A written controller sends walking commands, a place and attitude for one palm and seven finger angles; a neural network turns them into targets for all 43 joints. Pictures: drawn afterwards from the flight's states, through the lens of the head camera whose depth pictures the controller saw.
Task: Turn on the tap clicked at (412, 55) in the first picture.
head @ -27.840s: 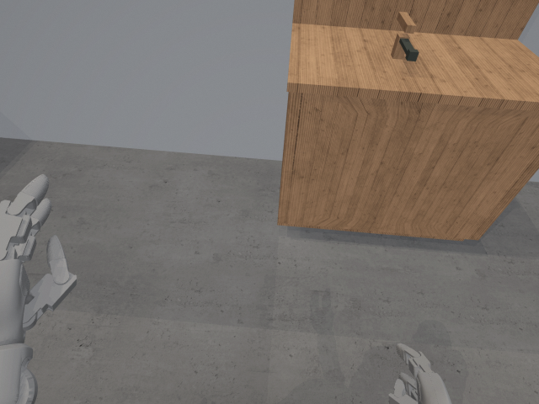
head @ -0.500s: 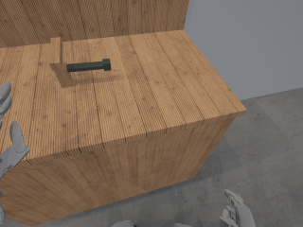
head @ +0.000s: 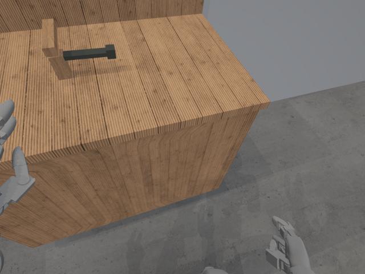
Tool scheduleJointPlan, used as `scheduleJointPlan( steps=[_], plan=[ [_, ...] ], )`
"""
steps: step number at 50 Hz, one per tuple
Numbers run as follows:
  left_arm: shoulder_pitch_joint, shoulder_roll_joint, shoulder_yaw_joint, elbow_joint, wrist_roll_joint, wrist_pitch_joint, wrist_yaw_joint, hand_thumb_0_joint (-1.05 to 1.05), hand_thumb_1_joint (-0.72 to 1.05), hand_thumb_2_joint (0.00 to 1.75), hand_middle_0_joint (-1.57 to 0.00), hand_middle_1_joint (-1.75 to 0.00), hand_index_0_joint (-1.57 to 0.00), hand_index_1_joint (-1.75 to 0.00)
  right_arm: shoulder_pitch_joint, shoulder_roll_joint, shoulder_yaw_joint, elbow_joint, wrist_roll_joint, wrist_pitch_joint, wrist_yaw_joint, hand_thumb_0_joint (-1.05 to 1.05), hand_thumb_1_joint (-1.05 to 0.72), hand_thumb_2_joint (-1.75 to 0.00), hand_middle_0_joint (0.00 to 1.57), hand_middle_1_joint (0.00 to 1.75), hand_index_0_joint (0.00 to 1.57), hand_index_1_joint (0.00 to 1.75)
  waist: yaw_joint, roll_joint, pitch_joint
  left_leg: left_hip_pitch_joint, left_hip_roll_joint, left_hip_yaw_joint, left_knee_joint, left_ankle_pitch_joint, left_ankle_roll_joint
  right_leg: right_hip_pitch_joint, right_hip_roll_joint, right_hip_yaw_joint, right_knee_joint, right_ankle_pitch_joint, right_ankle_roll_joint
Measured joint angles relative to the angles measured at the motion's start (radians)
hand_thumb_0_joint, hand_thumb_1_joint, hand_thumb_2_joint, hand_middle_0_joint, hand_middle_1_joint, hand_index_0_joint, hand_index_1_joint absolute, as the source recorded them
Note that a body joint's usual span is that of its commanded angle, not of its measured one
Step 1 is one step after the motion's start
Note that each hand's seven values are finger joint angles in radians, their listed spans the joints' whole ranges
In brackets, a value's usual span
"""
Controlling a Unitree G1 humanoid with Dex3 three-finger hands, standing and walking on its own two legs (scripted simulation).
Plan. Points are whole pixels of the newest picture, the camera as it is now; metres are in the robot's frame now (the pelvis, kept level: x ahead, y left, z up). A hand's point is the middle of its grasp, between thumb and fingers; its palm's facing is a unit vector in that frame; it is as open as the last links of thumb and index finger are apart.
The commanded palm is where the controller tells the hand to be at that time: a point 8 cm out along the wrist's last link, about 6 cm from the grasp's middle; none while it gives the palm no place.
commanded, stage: stop stepping back and stand still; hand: left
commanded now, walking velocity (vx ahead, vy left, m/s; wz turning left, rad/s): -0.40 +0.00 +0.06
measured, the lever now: (110, 51) +0.66 +0.25 +0.08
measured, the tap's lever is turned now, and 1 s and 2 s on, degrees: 86 86 86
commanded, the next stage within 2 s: stand and check the lever's angle in 0.86 s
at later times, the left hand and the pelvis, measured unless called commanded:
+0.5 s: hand out of the picture +0.10 +0.22 +0.16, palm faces +0.44 -0.81 -0.39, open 7.4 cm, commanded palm +0.04 +0.25 +0.18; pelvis -0.10 -0.04 -0.01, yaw +3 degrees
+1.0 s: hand out of the picture +0.08 +0.20 +0.16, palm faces +0.48 -0.80 -0.36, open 7.4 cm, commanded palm +0.01 +0.24 +0.18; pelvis -0.12 -0.06 +0.00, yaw +6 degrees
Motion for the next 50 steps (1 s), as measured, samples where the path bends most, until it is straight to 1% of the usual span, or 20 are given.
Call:
scheduleJointPlan(
  steps=[4, 8, 10, 14, 16, 18, 20, 21, 24, 26, 28, 30, 33, 36, 38, 40, 42, 44, 47, 50],
  plan=[
    [-0.001, -0.036, -0.031, -0.015, 0.008, 0.043, 0.01, 0.02, 0.89, 0.9, -0.21, -0.3, -0.21, -0.3, 0.026, 0.01, 0.011, -0.003, -0.003, -0.039, 0.018, 0.01, -0.9, -0.9, 0.2, 0.3, 0.2, 0.3, -0.004, 0.024, 0.022, 0.017, 0.022, -0.02, -0.046, 0.062, -0.014, 0.007, 0.004, -0.03, -0.025, 0.051, 0.004],
    [0.052, -0.025, -0.04, -0.035, 0.012, 0.058, 0.011, 0.02, 0.89, 0.9, -0.21, -0.3, -0.21, -0.3, 0.072, 0.013, 0.033, -0.029, 0.002, -0.039, 0.018, 0.01, -0.9, -0.9, 0.2, 0.3, 0.21, 0.3, -0.007, 0.047, 0.005, -0.019, 0.035, -0.036, 0.005, 0.054, -0.031, 0.115, -0.014, -0.06, -0.221, 0.124, -0.006],
    [0.049, -0.024, -0.039, -0.025, 0.018, 0.059, 0.008, 0.02, 0.89, 0.9, -0.21, -0.3, -0.21, -0.3, 0.07, 0.005, 0.036, -0.02, 0.002, -0.025, 0.015, 0.01, -0.9, -0.9, 0.21, 0.3, 0.21, 0.3, -0.002, 0.067, 0.012, -0.071, 0.042, -0.053, 0.136, -0.076, -0.036, 0.117, -0.004, -0.073, -0.25, 0.273, -0.023],
    [0.021, -0.057, -0.054, 0.02, 0.012, 0.072, 0.002, 0.01, 0.88, 0.9, -0.22, -0.31, -0.22, -0.3, 0.064, -0.002, 0.032, 0.053, 0.003, 0.002, 0.01, 0.01, -0.9, -0.9, 0.21, 0.3, 0.21, 0.3, 0.0, 0.052, -0.015, -0.132, 0.015, -0.057, 0.452, -0.153, -0.043, 0.101, -0.019, -0.071, -0.243, 0.285, -0.041],
    [0.009, -0.069, -0.059, 0.044, 0.012, 0.078, 0.003, 0.01, 0.88, 0.9, -0.22, -0.31, -0.22, -0.3, 0.075, -0.004, 0.031, 0.07, 0.001, 0.008, 0.006, 0.02, -0.9, -0.9, 0.21, 0.3, 0.21, 0.3, -0.01, 0.034, -0.043, -0.086, 0.02, -0.038, 0.417, -0.17, -0.031, 0.089, -0.036, -0.073, -0.25, 0.293, -0.04],
    [0.005, -0.075, -0.065, 0.053, 0.012, 0.082, 0.008, 0.01, 0.88, 0.9, -0.22, -0.31, -0.21, -0.3, 0.09, -0.013, 0.031, 0.069, -0.001, 0.004, 0.0, 0.02, -0.9, -0.9, 0.21, 0.3, 0.21, 0.3, -0.024, 0.025, -0.069, 0.001, 0.03, -0.026, 0.28, -0.199, -0.013, 0.067, -0.049, -0.083, -0.238, 0.295, -0.039],
    [0.001, -0.08, -0.073, 0.042, 0.009, 0.084, 0.014, 0.01, 0.88, 0.9, -0.22, -0.31, -0.21, -0.3, 0.105, -0.036, 0.025, 0.047, -0.005, -0.008, -0.008, 0.02, -0.9, -0.9, 0.21, 0.3, 0.21, 0.3, -0.041, 0.051, -0.083, 0.088, 0.049, -0.048, 0.09, -0.223, 0.004, 0.025, -0.042, -0.106, -0.181, 0.23, -0.034],
    [-0.007, -0.074, -0.071, 0.04, 0.01, 0.083, 0.016, 0.01, 0.88, 0.9, -0.22, -0.31, -0.21, -0.3, 0.104, -0.037, 0.018, 0.043, -0.006, -0.014, -0.013, 0.02, -0.9, -0.9, 0.21, 0.3, 0.21, 0.3, -0.045, 0.052, -0.071, 0.087, 0.049, -0.052, 0.072, -0.14, -0.008, 0.005, -0.04, -0.103, -0.122, 0.158, -0.027],
    [0.002, -0.049, -0.046, 0.064, 0.018, 0.079, 0.017, 0.02, 0.88, 0.9, -0.22, -0.31, -0.21, -0.3, 0.123, -0.015, 0.009, 0.048, 0.002, -0.033, -0.009, 0.02, -0.9, -0.9, 0.2, 0.3, 0.21, 0.3, -0.042, 0.039, -0.069, 0.1, 0.04, -0.042, 0.077, -0.087, -0.033, -0.03, -0.021, -0.081, 0.082, 0.053, -0.012],
    [0.005, -0.045, -0.037, 0.087, 0.021, 0.073, 0.016, 0.02, 0.88, 0.9, -0.22, -0.31, -0.21, -0.3, 0.151, -0.008, 0.014, 0.055, 0.002, -0.046, -0.003, 0.02, -0.9, -0.9, 0.2, 0.3, 0.21, 0.3, -0.042, 0.055, -0.083, 0.111, 0.044, -0.055, 0.061, -0.082, -0.042, 0.019, -0.013, -0.099, 0.027, 0.043, -0.011],
    [-0.004, -0.039, -0.03, 0.1, 0.024, 0.066, 0.014, 0.02, 0.88, 0.9, -0.22, -0.31, -0.21, -0.3, 0.171, -0.009, 0.024, 0.055, -0.003, -0.046, 0.0, 0.02, -0.9, -0.9, 0.2, 0.3, 0.2, 0.3, -0.035, 0.07, -0.084, 0.091, 0.053, -0.068, 0.106, -0.112, -0.037, 0.105, -0.003, -0.112, -0.142, 0.107, -0.025],
    [-0.037, -0.058, -0.039, 0.109, 0.027, 0.058, 0.004, 0.02, 0.89, 0.9, -0.21, -0.3, -0.21, -0.3, 0.156, -0.017, 0.024, 0.072, -0.004, -0.033, 0.007, 0.01, -0.9, -0.9, 0.2, 0.3, 0.21, 0.3, -0.022, 0.094, -0.057, 0.027, 0.055, -0.089, 0.264, -0.181, -0.018, 0.111, 0.007, -0.134, -0.167, 0.244, -0.065],
    [-0.051, -0.103, -0.069, 0.111, 0.022, 0.056, -0.012, 0.01, 0.89, 0.9, -0.21, -0.3, -0.21, -0.3, 0.121, -0.021, 0.022, 0.116, -0.006, -0.015, 0.015, 0.02, -0.9, -0.9, 0.2, 0.3, 0.21, 0.3, -0.005, 0.095, -0.043, -0.049, 0.036, -0.079, 0.45, -0.176, -0.015, 0.121, 0.008, -0.139, -0.186, 0.252, -0.083],
    [-0.02, -0.105, -0.078, 0.077, 0.019, 0.063, -0.009, 0.02, 0.89, 0.9, -0.21, -0.3, -0.21, -0.3, 0.107, -0.007, 0.033, 0.105, -0.009, -0.009, 0.008, 0.02, -0.9, -0.9, 0.21, 0.3, 0.21, 0.3, -0.002, 0.059, -0.049, -0.001, 0.037, -0.027, 0.299, -0.177, -0.003, 0.121, -0.006, -0.123, -0.205, 0.259, -0.08],
    [-0.01, -0.099, -0.082, 0.051, 0.017, 0.064, 0.0, 0.02, 0.88, 0.9, -0.21, -0.31, -0.21, -0.3, 0.105, -0.014, 0.04, 0.071, -0.017, -0.018, -0.004, 0.02, -0.9, -0.9, 0.21, 0.3, 0.21, 0.3, -0.006, 0.07, -0.056, 0.056, 0.047, -0.041, 0.122, -0.204, 0.009, 0.095, 0.004, -0.13, -0.168, 0.196, -0.072],
    [-0.031, -0.082, -0.074, 0.052, 0.02, 0.064, 0.012, 0.02, 0.88, 0.9, -0.22, -0.31, -0.21, -0.3, 0.09, -0.006, 0.037, 0.051, -0.018, -0.028, -0.014, 0.02, -0.9, -0.9, 0.21, 0.3, 0.21, 0.3, -0.004, 0.067, -0.038, 0.058, 0.048, -0.037, 0.096, -0.066, -0.008, 0.066, 0.012, -0.106, -0.076, 0.093, -0.042],
    [-0.053, -0.061, -0.056, 0.084, 0.026, 0.063, 0.016, 0.02, 0.88, 0.9, -0.22, -0.31, -0.21, -0.3, 0.085, 0.011, 0.037, 0.047, -0.012, -0.038, -0.012, 0.02, -0.9, -0.9, 0.2, 0.3, 0.21, 0.3, -0.005, 0.056, -0.038, 0.07, 0.038, -0.032, 0.077, -0.027, -0.025, 0.058, 0.01, -0.079, 0.005, 0.057, -0.022],
    [-0.064, -0.052, -0.043, 0.117, 0.03, 0.067, 0.017, 0.01, 0.88, 0.9, -0.22, -0.31, -0.21, -0.3, 0.09, 0.021, 0.044, 0.042, -0.007, -0.045, -0.004, 0.02, -0.9, -0.9, 0.2, 0.3, 0.21, 0.3, -0.008, 0.058, -0.05, 0.078, 0.035, -0.039, 0.058, -0.021, -0.039, 0.106, 0.003, -0.078, -0.071, 0.068, -0.012],
    [-0.069, -0.069, -0.042, 0.134, 0.033, 0.063, 0.006, 0.01, 0.89, 0.9, -0.21, -0.3, -0.21, -0.3, 0.08, 0.015, 0.05, 0.035, -0.009, -0.043, 0.011, 0.01, -0.9, -0.9, 0.21, 0.3, 0.21, 0.3, -0.006, 0.087, -0.041, 0.052, 0.049, -0.06, 0.107, -0.065, -0.038, 0.151, 0.02, -0.096, -0.196, 0.245, -0.054],
    [-0.055, -0.107, -0.076, 0.112, 0.03, 0.07, -0.006, 0.01, 0.89, 0.9, -0.21, -0.3, -0.21, -0.3, 0.065, 0.006, 0.042, 0.056, -0.008, -0.03, 0.024, 0.01, -0.9, -0.9, 0.21, 0.3, 0.21, 0.3, 0.002, 0.094, -0.033, 0.019, 0.04, -0.075, 0.204, -0.103, -0.026, 0.167, 0.033, -0.104, -0.24, 0.248, -0.079]
  ],
)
